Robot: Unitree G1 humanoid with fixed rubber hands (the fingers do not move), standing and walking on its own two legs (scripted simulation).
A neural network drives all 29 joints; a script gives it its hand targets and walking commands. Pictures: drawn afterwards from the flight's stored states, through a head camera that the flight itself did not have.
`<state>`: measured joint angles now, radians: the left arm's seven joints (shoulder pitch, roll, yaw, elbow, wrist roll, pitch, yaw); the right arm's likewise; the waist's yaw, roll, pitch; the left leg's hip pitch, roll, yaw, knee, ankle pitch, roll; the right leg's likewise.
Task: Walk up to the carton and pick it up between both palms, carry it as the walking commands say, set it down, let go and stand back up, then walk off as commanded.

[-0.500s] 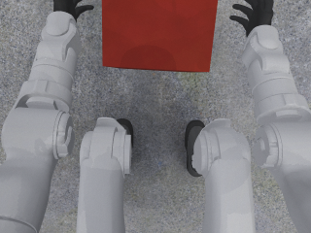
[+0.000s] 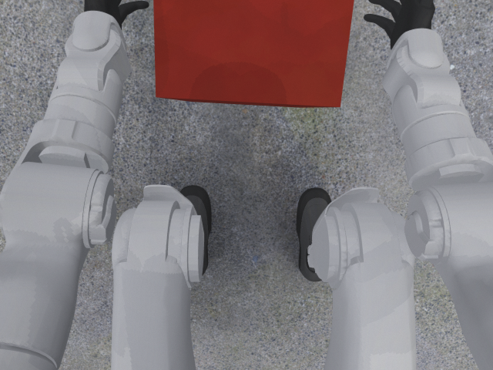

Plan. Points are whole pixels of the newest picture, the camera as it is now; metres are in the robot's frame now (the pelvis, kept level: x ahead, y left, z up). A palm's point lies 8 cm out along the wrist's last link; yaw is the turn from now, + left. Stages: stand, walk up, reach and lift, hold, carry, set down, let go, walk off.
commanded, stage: reach and lift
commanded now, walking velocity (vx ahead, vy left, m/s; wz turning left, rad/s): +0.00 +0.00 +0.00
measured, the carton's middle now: (250, 32) +0.52 +0.02 -0.25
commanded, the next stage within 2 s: none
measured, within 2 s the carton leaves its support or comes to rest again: leaves its support in 1.04 s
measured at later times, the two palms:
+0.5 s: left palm (130, 9) +0.53 +0.17 -0.18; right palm (377, 19) +0.53 -0.13 -0.18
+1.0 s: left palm (137, 5) +0.53 +0.16 -0.17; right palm (386, 19) +0.52 -0.14 -0.17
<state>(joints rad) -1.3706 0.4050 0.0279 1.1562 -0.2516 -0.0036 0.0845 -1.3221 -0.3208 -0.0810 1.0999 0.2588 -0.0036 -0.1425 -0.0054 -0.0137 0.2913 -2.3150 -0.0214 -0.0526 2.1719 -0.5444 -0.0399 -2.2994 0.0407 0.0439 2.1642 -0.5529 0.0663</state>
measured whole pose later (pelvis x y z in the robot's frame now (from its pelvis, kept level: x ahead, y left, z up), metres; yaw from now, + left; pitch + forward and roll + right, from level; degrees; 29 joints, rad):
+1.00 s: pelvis +0.00 +0.00 +0.00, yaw +0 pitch +38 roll -1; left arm -1.43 0.30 0.09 1.20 -0.13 0.09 0.12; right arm -1.37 -0.20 -0.23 1.11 0.09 0.08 -0.16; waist -0.01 -0.02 0.27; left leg -2.30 -0.04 -0.06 2.19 -0.56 -0.05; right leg -2.29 0.07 0.06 2.19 -0.57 0.08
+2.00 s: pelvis +0.01 +0.00 +0.05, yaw +0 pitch +46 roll -2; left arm -1.19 0.13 0.33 0.77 0.13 0.30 0.07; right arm -1.12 -0.02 -0.46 0.67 -0.10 0.28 -0.11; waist -0.01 -0.01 -0.03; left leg -2.26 -0.10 -0.09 1.98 -0.53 -0.07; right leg -2.23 0.10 0.07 1.97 -0.55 0.09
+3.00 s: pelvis +0.02 +0.00 +0.16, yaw +1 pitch +42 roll -2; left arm -0.97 0.03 0.39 0.74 0.20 0.34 0.05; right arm -0.90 0.06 -0.49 0.64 -0.18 0.33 -0.07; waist -0.02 0.00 -0.19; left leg -1.87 -0.12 -0.12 1.64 -0.50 -0.06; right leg -1.84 0.11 0.09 1.63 -0.52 0.08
